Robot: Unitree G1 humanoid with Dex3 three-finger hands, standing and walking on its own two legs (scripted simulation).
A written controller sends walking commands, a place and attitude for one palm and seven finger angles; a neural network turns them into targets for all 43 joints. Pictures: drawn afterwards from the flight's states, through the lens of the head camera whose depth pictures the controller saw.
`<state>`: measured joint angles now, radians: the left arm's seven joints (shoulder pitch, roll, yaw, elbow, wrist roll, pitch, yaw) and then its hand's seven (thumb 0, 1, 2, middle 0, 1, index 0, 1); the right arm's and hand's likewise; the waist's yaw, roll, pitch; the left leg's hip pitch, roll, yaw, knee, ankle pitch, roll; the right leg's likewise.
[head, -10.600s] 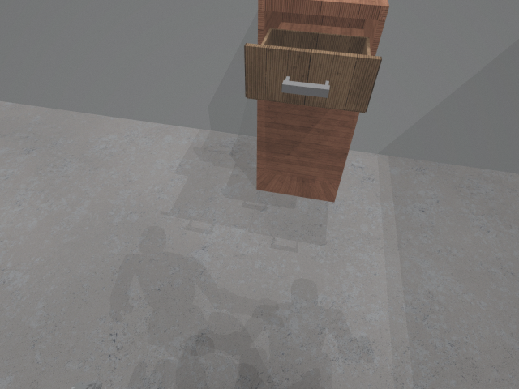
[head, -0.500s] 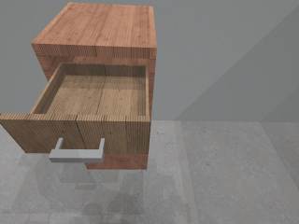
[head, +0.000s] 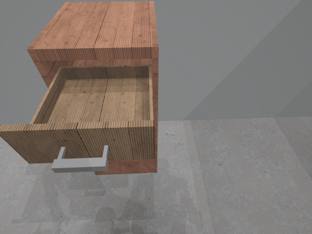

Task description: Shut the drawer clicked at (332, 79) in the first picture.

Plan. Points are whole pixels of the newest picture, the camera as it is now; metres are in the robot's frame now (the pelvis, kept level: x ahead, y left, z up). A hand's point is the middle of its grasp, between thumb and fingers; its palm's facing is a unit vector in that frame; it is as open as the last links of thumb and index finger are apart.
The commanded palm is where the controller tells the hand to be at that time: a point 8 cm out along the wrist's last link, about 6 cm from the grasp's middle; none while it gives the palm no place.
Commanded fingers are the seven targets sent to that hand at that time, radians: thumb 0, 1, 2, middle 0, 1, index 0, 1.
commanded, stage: come to a stop and stand still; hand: left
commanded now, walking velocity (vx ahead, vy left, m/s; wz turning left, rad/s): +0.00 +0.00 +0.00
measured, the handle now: (82, 157) +0.29 +0.22 +0.04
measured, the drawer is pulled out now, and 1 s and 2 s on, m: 0.30 0.30 0.30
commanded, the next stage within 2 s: look again from close up in 0.36 s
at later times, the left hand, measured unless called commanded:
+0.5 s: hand out of the picture -0.01 +0.13 -0.18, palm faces +0.02 -0.99 -0.14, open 7.4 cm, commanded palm none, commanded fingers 0.00 0.90 0.90 -0.20 -0.30 -0.20 -0.30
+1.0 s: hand out of the picture +0.04 +0.19 -0.17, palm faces +0.03 -0.98 -0.19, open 7.4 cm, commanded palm none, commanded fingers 0.00 0.90 0.90 -0.20 -0.30 -0.20 -0.30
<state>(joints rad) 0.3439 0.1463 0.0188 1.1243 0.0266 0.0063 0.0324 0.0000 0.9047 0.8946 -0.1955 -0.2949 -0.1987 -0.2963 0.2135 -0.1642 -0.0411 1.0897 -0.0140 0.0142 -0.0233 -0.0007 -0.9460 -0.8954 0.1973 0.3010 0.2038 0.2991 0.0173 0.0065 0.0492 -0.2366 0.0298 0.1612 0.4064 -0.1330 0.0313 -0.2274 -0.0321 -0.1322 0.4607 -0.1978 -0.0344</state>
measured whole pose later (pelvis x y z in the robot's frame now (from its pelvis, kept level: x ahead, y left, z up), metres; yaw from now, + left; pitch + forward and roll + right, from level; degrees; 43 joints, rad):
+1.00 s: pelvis +0.05 +0.03 +0.00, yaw +0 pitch +0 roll +0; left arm 0.32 0.13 0.00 1.07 0.02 -0.02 0.03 0.00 0.91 0.89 -0.19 -0.29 -0.20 -0.30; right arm 0.30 -0.16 0.01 1.08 -0.02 -0.02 -0.02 0.02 -0.93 -0.90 0.20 0.30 0.20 0.30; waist 0.00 0.01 0.03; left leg -0.21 -0.03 0.13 0.44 -0.23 0.07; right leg -0.20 -0.07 -0.11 0.47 -0.27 0.01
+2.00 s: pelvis -0.01 -0.02 -0.01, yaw +5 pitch -1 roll +0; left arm 0.38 0.19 0.04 1.04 0.03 0.02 0.03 0.00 0.90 0.89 -0.20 -0.30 -0.20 -0.30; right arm 0.21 -0.18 -0.02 1.01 -0.02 0.02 0.01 0.01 -0.91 -0.90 0.19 0.30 0.20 0.30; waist 0.05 -0.04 0.02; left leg -0.22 0.01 0.07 0.48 -0.25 0.00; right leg -0.27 -0.05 -0.10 0.52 -0.24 -0.01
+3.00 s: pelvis +0.02 +0.02 +0.00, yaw +4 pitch -1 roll +0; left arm 0.30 0.14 -0.02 1.09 0.01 -0.02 0.04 0.00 0.91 0.89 -0.20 -0.30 -0.20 -0.30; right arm 0.26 -0.17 0.02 1.10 -0.02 -0.02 -0.03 0.01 -0.93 -0.90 0.20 0.30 0.20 0.30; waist 0.00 0.00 0.03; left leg -0.17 -0.04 0.11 0.47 -0.30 0.07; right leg -0.14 -0.01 -0.05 0.49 -0.34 -0.02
